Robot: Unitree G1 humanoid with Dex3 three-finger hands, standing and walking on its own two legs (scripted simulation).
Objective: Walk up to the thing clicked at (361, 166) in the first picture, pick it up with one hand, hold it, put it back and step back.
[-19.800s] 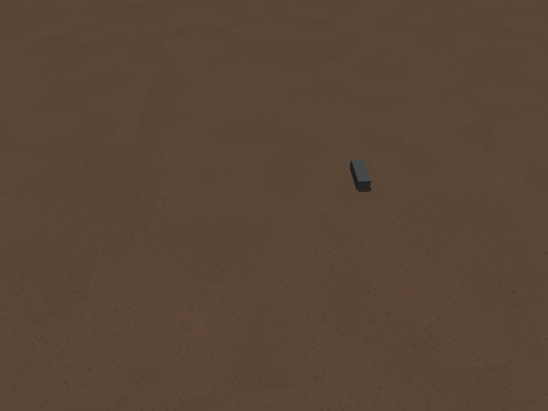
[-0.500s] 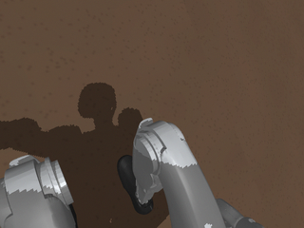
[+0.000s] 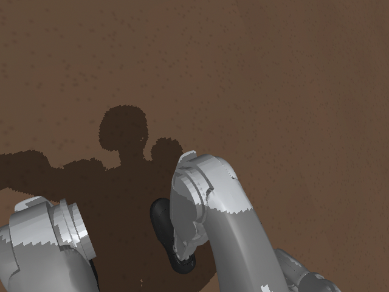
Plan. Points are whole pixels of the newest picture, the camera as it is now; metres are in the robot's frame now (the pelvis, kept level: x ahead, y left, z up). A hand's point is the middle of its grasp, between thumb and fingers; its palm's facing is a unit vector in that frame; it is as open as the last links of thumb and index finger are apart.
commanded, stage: close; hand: left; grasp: from above
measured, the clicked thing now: out of the picture +0.43 +0.38 -0.27
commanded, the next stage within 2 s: settle in 0.88 s
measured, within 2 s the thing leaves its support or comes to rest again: leaves its support in 1.26 s
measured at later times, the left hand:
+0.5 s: hand out of the picture +0.42 +0.37 -0.25, palm faces -0.43 -0.17 -0.89, open 9.7 cm
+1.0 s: hand out of the picture +0.41 +0.37 -0.24, palm faces -0.42 -0.17 -0.89, open 9.6 cm
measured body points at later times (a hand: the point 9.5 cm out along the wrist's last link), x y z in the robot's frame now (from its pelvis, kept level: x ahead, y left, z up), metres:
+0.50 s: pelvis +0.00 +0.00 +0.00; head +0.26 +0.15 +0.33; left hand +0.43 +0.37 -0.19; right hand +0.08 -0.25 -0.05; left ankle +0.06 +0.12 -0.27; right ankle +0.12 -0.11 -0.27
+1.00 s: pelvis +0.00 +0.00 +0.00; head +0.26 +0.15 +0.33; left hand +0.43 +0.38 -0.19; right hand +0.08 -0.24 -0.05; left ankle +0.06 +0.12 -0.27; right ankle +0.12 -0.11 -0.27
